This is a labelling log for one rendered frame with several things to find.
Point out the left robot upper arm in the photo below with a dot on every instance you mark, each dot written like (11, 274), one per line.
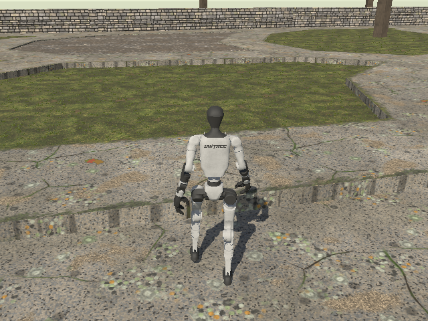
(191, 152)

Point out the right robot upper arm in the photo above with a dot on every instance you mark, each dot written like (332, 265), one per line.
(238, 150)

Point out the robot right foot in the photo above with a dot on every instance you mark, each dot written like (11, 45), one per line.
(227, 278)

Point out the right robot hand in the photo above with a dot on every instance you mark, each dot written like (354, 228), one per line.
(241, 184)

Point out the left robot forearm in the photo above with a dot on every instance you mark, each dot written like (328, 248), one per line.
(183, 182)

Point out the right robot forearm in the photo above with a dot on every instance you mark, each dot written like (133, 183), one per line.
(245, 175)

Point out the robot torso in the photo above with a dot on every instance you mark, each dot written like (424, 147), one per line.
(214, 159)

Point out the left robot hand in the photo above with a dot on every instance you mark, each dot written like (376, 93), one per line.
(177, 205)

